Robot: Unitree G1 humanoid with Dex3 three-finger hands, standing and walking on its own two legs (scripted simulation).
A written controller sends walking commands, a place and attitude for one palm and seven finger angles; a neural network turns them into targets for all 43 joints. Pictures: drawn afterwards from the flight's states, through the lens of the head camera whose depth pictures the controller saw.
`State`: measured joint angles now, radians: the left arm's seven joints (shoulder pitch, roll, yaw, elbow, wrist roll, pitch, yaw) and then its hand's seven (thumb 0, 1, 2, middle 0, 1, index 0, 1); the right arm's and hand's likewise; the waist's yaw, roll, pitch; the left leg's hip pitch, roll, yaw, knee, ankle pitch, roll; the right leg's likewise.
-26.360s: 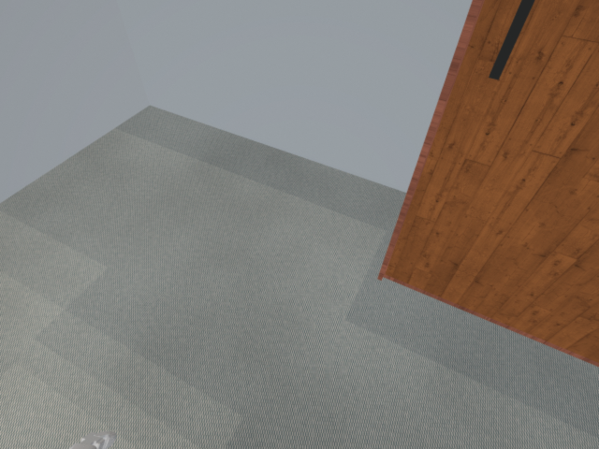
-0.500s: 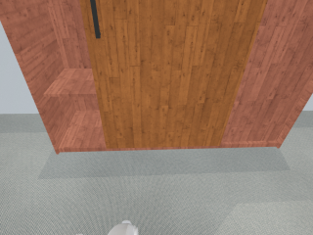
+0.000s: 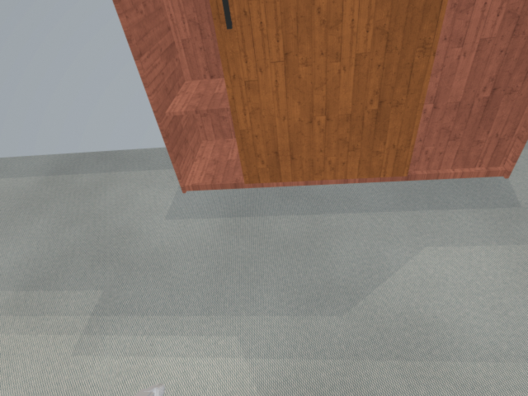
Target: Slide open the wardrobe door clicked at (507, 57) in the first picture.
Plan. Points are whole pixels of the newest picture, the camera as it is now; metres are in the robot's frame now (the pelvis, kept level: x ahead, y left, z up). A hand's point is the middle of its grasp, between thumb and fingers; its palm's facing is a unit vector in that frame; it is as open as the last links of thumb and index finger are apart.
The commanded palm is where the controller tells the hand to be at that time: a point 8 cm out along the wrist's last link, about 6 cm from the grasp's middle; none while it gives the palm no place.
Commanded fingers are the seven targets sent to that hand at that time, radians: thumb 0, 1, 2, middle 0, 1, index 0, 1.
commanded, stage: relax the arm and regain balance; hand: left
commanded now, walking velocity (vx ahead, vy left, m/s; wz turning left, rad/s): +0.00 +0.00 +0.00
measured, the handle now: out of the picture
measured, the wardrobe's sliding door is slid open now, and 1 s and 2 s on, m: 0.37 0.37 0.37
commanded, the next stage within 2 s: none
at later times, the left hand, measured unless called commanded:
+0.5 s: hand out of the picture -0.15 +0.13 -0.11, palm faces +0.03 -0.96 -0.29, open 16.2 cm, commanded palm none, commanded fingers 0.00 -0.50 0.30 -0.15 -0.30 -0.15 -0.30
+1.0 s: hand out of the picture -0.36 +0.10 -0.16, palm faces +0.05 -0.97 -0.24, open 16.2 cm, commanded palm none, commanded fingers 0.00 -0.50 0.30 -0.15 -0.30 -0.15 -0.30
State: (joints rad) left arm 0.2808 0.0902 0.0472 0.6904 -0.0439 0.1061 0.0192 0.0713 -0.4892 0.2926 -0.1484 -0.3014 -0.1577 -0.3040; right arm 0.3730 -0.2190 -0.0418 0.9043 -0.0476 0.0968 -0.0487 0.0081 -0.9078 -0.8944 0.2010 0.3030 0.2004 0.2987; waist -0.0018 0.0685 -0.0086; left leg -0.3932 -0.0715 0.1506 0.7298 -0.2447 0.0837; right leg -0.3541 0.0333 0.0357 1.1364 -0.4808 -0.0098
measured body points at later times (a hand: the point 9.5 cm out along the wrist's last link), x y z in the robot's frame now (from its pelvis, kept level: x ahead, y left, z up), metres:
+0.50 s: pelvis -0.31 -0.05 -0.02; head -0.34 -0.09 +0.43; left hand -0.15 +0.18 -0.09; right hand -0.35 -0.27 -0.19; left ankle -0.34 +0.06 -0.70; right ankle -0.34 -0.17 -0.62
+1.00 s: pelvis -0.52 -0.07 -0.04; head -0.52 -0.08 +0.41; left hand -0.37 +0.15 -0.14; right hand -0.46 -0.30 -0.18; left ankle -0.59 +0.02 -0.70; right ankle -0.53 -0.19 -0.65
